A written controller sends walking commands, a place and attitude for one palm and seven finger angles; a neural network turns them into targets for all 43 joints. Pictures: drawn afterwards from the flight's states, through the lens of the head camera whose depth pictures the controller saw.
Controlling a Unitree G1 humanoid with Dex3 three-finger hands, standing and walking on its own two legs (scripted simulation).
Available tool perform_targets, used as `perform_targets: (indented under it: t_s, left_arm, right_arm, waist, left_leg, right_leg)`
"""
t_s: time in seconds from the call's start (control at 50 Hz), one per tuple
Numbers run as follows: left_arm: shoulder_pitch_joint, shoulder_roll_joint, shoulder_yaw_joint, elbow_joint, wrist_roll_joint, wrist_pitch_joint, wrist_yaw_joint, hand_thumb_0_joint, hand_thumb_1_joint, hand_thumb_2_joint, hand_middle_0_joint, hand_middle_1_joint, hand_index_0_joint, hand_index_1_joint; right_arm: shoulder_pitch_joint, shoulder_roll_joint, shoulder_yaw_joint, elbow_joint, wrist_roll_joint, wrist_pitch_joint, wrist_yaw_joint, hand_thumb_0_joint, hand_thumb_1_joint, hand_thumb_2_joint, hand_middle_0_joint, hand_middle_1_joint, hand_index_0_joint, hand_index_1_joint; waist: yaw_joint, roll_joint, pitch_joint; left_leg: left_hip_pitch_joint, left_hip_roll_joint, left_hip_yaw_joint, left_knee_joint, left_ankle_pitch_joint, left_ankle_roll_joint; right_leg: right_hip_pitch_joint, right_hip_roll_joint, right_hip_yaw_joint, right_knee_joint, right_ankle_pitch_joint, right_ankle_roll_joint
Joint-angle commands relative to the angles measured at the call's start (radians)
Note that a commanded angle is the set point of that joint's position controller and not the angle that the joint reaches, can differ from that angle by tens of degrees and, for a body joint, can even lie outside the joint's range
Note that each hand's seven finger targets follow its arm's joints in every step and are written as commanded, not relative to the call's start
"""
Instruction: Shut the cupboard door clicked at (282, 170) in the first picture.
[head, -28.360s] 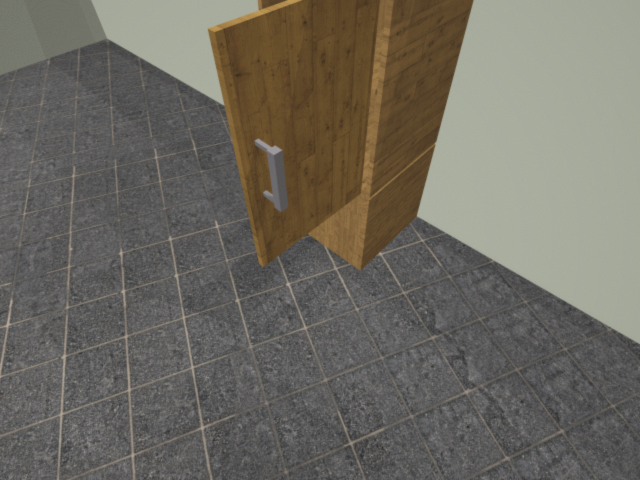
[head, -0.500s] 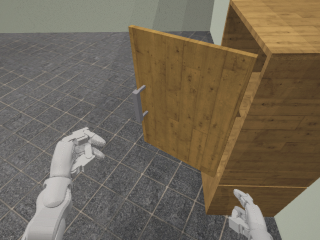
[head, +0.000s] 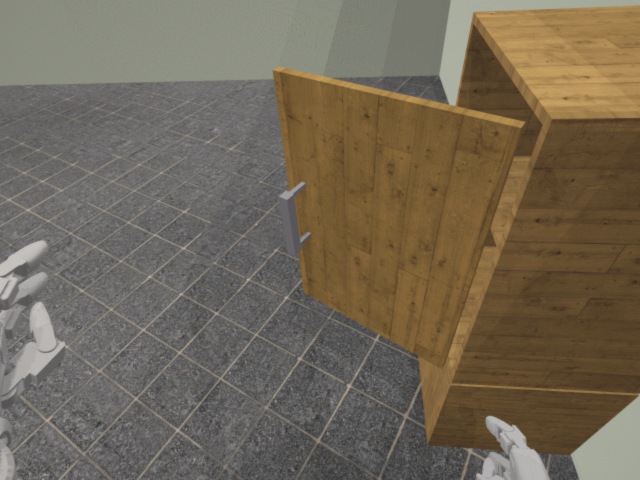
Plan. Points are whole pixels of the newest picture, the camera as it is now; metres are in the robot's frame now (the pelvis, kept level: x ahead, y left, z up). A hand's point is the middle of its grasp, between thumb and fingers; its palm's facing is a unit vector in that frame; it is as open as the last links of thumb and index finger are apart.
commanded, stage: draw the hand back to the body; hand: left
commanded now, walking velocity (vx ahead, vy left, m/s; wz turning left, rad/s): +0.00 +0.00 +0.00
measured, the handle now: (297, 219) +0.61 +0.14 -0.04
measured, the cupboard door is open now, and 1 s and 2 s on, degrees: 59 59 59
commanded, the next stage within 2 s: step back with the hand held close in 0.26 s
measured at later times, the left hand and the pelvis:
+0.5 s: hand (81, 345) +0.19 +0.26 +0.16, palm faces +0.44 -0.77 -0.45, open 7.4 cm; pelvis -0.01 -0.01 +0.00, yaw +0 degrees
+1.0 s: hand (25, 388) +0.14 +0.29 +0.15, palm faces +0.40 -0.76 -0.50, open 7.4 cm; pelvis -0.06 +0.02 -0.01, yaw +0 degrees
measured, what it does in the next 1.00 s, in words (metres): shifts its weight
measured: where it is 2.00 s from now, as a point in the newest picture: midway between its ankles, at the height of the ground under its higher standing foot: outside the picture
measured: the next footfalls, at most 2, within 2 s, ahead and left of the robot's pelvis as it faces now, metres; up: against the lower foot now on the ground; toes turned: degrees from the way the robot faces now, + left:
none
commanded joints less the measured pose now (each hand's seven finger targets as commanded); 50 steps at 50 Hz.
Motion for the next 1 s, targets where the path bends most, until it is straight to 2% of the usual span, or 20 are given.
perform_targets:
  t_s: [0.0,0.04,0.12,0.16,0.2,0.28,0.36,0.38,0.4,0.46,0.58,0.62,0.64,0.72,0.74,0.82,0.84,0.9,0.92,0.98]
  left_arm:
    - [-0.155,0.165,0.065,-0.18,0.005,-0.066,0.015,0.0,0.9,0.9,-0.2,-0.3,-0.2,-0.3]
    - [-0.155,0.187,0.081,-0.214,0.006,-0.076,0.017,0.0,0.9,0.9,-0.2,-0.3,-0.2,-0.3]
    - [-0.122,0.217,0.116,-0.211,0.005,-0.082,0.022,0.0,0.9,0.9,-0.2,-0.3,-0.2,-0.3]
    - [-0.127,0.193,0.1,-0.207,0.003,-0.085,0.018,0.0,0.9,0.9,-0.2,-0.3,-0.2,-0.3]
    - [-0.124,0.194,0.107,-0.208,0.002,-0.087,0.017,0.0,0.9,0.9,-0.2,-0.3,-0.2,-0.3]
    - [-0.105,0.176,0.098,-0.171,-0.006,-0.085,0.008,0.0,0.9,0.9,-0.2,-0.3,-0.2,-0.3]
    - [-0.111,0.178,0.094,-0.185,-0.005,-0.087,0.005,0.0,0.9,0.9,-0.2,-0.3,-0.2,-0.3]
    - [-0.173,0.268,0.181,-0.222,0.004,-0.12,0.014,0.0,0.9,0.9,-0.2,-0.3,-0.2,-0.3]
    - [-0.108,0.223,0.139,-0.16,0.003,-0.127,0.011,0.0,0.9,0.9,-0.2,-0.3,-0.2,-0.3]
    - [-0.041,0.212,0.127,-0.176,0.006,-0.149,0.014,0.0,0.9,0.9,-0.2,-0.3,-0.2,-0.3]
    - [0.021,0.255,0.17,-0.266,-0.005,-0.149,0.032,0.0,0.9,0.9,-0.2,-0.3,-0.2,-0.3]
    - [0.045,0.278,0.195,-0.257,-0.006,-0.14,0.035,0.0,0.9,0.9,-0.2,-0.3,-0.2,-0.3]
    - [0.048,0.253,0.174,-0.263,-0.009,-0.137,0.034,0.0,0.9,0.9,-0.2,-0.3,-0.2,-0.3]
    - [0.081,0.281,0.207,-0.269,-0.009,-0.138,0.041,0.0,0.9,0.9,-0.2,-0.3,-0.2,-0.3]
    - [0.087,0.251,0.18,-0.271,-0.011,-0.138,0.04,0.0,0.9,0.9,-0.2,-0.3,-0.2,-0.3]
    - [0.076,0.283,0.214,-0.28,-0.001,-0.153,0.049,0.0,0.9,0.9,-0.2,-0.3,-0.2,-0.3]
    - [0.07,0.254,0.191,-0.286,-0.002,-0.159,0.047,0.0,0.9,0.9,-0.2,-0.3,-0.2,-0.3]
    - [0.061,0.258,0.203,-0.302,0.007,-0.178,0.053,0.0,0.9,0.9,-0.2,-0.3,-0.2,-0.3]
    - [0.049,0.284,0.225,-0.313,0.014,-0.185,0.054,0.0,0.9,0.9,-0.2,-0.3,-0.2,-0.3]
    - [0.03,0.247,0.199,-0.318,0.019,-0.204,0.057,0.0,0.9,0.9,-0.2,-0.3,-0.2,-0.3]
  right_arm:
    - [-0.153,-0.09,-0.037,-0.169,-0.002,-0.07,-0.019,0.0,-0.9,-0.9,0.2,0.3,0.2,0.3]
    - [-0.161,-0.087,-0.037,-0.171,-0.003,-0.079,-0.022,0.0,-0.9,-0.9,0.2,0.3,0.2,0.3]
    - [-0.164,-0.08,-0.031,-0.161,-0.006,-0.09,-0.024,0.0,-0.9,-0.9,0.2,0.3,0.2,0.3]
    - [-0.169,-0.071,-0.028,-0.165,-0.004,-0.091,-0.024,0.0,-0.9,-0.9,0.2,0.3,0.2,0.3]
    - [-0.163,-0.071,-0.029,-0.164,-0.005,-0.092,-0.022,0.0,-0.9,-0.9,0.2,0.3,0.2,0.3]
    - [-0.163,-0.071,-0.032,-0.166,-0.004,-0.088,-0.022,0.0,-0.9,-0.9,0.2,0.3,0.2,0.3]
    - [-0.162,-0.076,-0.035,-0.167,-0.006,-0.088,-0.021,0.0,-0.9,-0.9,0.2,0.3,0.2,0.3]
    - [-0.153,-0.109,-0.048,-0.191,-0.003,-0.06,-0.016,0.0,-0.9,-0.9,0.2,0.3,0.2,0.3]
    - [-0.15,-0.099,-0.05,-0.17,-0.006,-0.045,-0.015,0.0,-0.9,-0.9,0.2,0.3,0.2,0.3]
    - [-0.139,-0.09,-0.055,-0.18,-0.004,-0.016,-0.017,0.0,-0.9,-0.9,0.2,0.3,0.2,0.3]
    - [-0.138,-0.111,-0.067,-0.222,-0.001,0.028,-0.039,0.0,-0.9,-0.9,0.2,0.3,0.2,0.3]
    - [-0.137,-0.116,-0.07,-0.226,-0.002,0.042,-0.042,0.0,-0.9,-0.9,0.2,0.3,0.2,0.3]
    - [-0.13,-0.112,-0.069,-0.234,0.001,0.048,-0.041,0.0,-0.9,-0.9,0.2,0.3,0.2,0.3]
    - [-0.131,-0.124,-0.075,-0.243,-0.002,0.052,-0.042,0.0,-0.9,-0.9,0.2,0.3,0.2,0.3]
    - [-0.125,-0.117,-0.07,-0.248,0.001,0.053,-0.04,0.0,-0.9,-0.9,0.2,0.3,0.2,0.3]
    - [-0.129,-0.132,-0.073,-0.244,-0.003,0.044,-0.041,0.0,-0.9,-0.9,0.2,0.3,0.2,0.3]
    - [-0.125,-0.122,-0.067,-0.247,0.0,0.04,-0.041,0.0,-0.9,-0.9,0.2,0.3,0.2,0.3]
    - [-0.117,-0.128,-0.066,-0.246,-0.003,0.024,-0.042,0.0,-0.9,-0.9,0.2,0.3,0.2,0.3]
    - [-0.121,-0.136,-0.068,-0.242,-0.006,0.016,-0.041,0.0,-0.9,-0.9,0.2,0.3,0.2,0.3]
    - [-0.107,-0.131,-0.064,-0.238,-0.007,-0.002,-0.042,0.0,-0.9,-0.9,0.2,0.3,0.2,0.3]
  waist:
    - [-0.024,-0.052,-0.047]
    - [-0.016,-0.05,-0.085]
    - [-0.006,-0.013,-0.049]
    - [-0.011,-0.008,-0.014]
    - [-0.01,0.018,-0.026]
    - [-0.014,-0.043,0.0]
    - [-0.014,-0.042,-0.03]
    - [-0.051,-0.048,-0.003]
    - [-0.06,-0.095,-0.02]
    - [-0.064,-0.098,-0.081]
    - [-0.067,-0.02,-0.193]
    - [-0.063,-0.029,-0.209]
    - [-0.068,-0.042,-0.211]
    - [-0.061,-0.028,-0.208]
    - [-0.067,-0.029,-0.195]
    - [-0.065,-0.012,-0.157]
    - [-0.07,-0.012,-0.148]
    - [-0.073,0.012,-0.134]
    - [-0.072,0.019,-0.126]
    - [-0.077,0.032,-0.11]
  left_leg:
    - [0.031,0.013,0.001,-0.069,0.174,0.023]
    - [0.039,0.011,0.003,-0.067,0.181,0.025]
    - [0.015,0.008,0.006,-0.063,0.186,0.018]
    - [0.014,0.01,0.008,-0.069,0.168,0.016]
    - [0.019,0.01,0.01,-0.07,0.172,0.014]
    - [0.016,0.014,0.017,-0.072,0.144,0.018]
    - [0.031,0.013,0.019,-0.069,0.164,0.022]
    - [-0.05,0.03,-0.002,0.014,0.118,0.035]
    - [-0.056,0.021,-0.01,0.055,0.099,0.031]
    - [-0.086,0.024,-0.013,0.091,0.135,0.024]
    - [-0.058,0.078,-0.049,0.028,0.475,0.025]
    - [-0.071,0.087,-0.052,0.03,0.507,0.025]
    - [-0.086,0.093,-0.057,0.024,0.503,0.021]
    - [-0.156,0.108,-0.075,-0.003,0.407,0.029]
    - [-0.188,0.111,-0.081,-0.011,0.369,0.029]
    - [-0.338,0.118,-0.107,-0.055,0.105,0.048]
    - [-0.367,0.119,-0.111,-0.065,0.052,0.05]
    - [-0.473,0.12,-0.124,-0.088,-0.125,0.064]
    - [-0.499,0.124,-0.138,-0.101,-0.182,0.067]
    - [-0.562,0.126,-0.144,-0.109,-0.292,0.074]
  right_leg:
    - [-0.065,0.0,0.008,-0.068,0.149,-0.003]
    - [-0.04,-0.004,0.012,-0.066,0.157,-0.003]
    - [-0.038,-0.001,0.015,-0.077,0.169,-0.007]
    - [-0.06,0.0,0.017,-0.084,0.147,-0.007]
    - [-0.054,0.002,0.015,-0.082,0.151,-0.008]
    - [-0.075,0.002,0.024,-0.105,0.114,-0.001]
    - [-0.06,0.0,0.025,-0.102,0.14,0.0]
    - [-0.149,-0.068,0.116,-0.145,0.177,-0.005]
    - [-0.17,-0.107,0.132,-0.156,0.17,-0.018]
    - [-0.155,-0.147,0.126,-0.097,0.263,-0.038]
    - [-0.084,-0.063,0.039,0.064,0.448,0.002]
    - [-0.07,-0.055,0.041,0.082,0.477,0.005]
    - [-0.06,-0.052,0.039,0.094,0.466,0.005]
    - [-0.054,-0.042,0.05,0.112,0.404,0.008]
    - [-0.051,-0.042,0.051,0.116,0.375,0.007]
    - [-0.018,-0.03,0.068,0.119,0.252,0.011]
    - [-0.013,-0.028,0.066,0.127,0.228,0.011]
    - [0.025,-0.018,0.076,0.147,0.189,0.012]
    - [0.034,-0.013,0.078,0.153,0.166,0.012]
    - [0.04,-0.006,0.082,0.169,0.12,0.012]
